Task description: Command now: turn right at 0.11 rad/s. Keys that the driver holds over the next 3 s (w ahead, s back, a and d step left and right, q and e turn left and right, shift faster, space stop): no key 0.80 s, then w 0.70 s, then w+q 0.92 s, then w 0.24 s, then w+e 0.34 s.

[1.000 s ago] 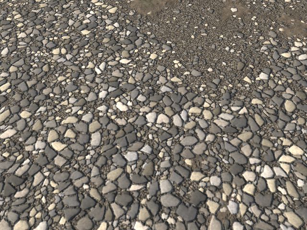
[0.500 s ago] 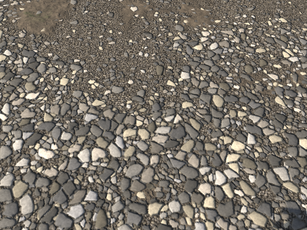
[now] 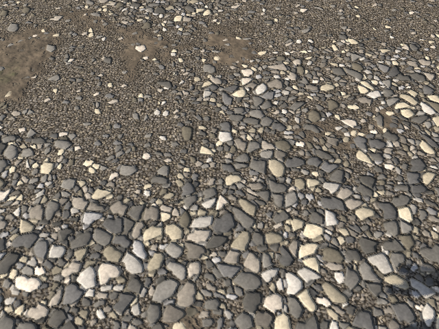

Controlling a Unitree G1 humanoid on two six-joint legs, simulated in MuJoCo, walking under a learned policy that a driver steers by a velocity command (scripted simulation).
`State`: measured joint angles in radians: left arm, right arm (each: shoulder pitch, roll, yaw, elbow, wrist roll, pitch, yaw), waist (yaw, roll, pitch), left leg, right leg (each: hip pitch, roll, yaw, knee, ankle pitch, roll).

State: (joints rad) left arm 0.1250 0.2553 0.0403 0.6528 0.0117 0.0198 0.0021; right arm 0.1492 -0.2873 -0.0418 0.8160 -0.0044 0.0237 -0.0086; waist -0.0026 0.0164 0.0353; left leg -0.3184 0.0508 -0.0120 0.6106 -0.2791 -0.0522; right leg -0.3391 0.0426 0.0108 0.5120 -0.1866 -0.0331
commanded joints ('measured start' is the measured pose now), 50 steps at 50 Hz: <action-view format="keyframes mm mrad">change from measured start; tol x8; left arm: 1 23 76 12 -19 9 -19 -3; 42 70 76 27 372 -14 -5 50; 50 -32 72 29 321 -47 -96 1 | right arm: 1 53 -117 -20 -42 -30 -15 4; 4 -53 -85 -8 -49 -29 -28 8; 50 126 -139 -37 172 35 -81 -23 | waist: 1 -5 -47 -111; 3 51 143 -63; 19 -2 -23 -52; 41 0 -1 -40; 45 -45 161 96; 50 -26 97 116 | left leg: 1 218 79 -90 -213 234 63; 4 -72 90 -124 -294 -192 112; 18 72 20 -41 -213 100 81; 36 105 -5 -23 -247 167 83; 40 105 -7 -23 -253 159 84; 43 93 23 -99 -326 -326 143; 45 93 209 -346 -458 -563 249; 47 136 308 -463 -504 -475 313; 50 216 255 -332 -465 -275 262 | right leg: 1 -33 -136 152 -94 -156 -47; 5 161 -61 54 -40 -46 21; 19 175 -82 73 -62 162 29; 35 203 -82 54 -87 171 38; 41 203 -63 27 -88 64 41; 43 96 -1 -46 17 -221 36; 47 -230 -98 5 357 -304 -2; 50 -220 -134 3 220 -291 -25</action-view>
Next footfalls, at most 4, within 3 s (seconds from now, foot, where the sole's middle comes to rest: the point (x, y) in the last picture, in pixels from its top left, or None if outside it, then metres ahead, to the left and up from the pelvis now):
0.02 left None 0.05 0.14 -0.77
1.10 right None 0.14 -0.12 -0.77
1.58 left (194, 317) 0.51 0.11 -0.77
2.08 right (248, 227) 0.82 -0.06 -0.77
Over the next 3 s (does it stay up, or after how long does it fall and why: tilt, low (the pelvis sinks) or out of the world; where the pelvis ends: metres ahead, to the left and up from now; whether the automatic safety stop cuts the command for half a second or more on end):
stays up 1.05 0.25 0.01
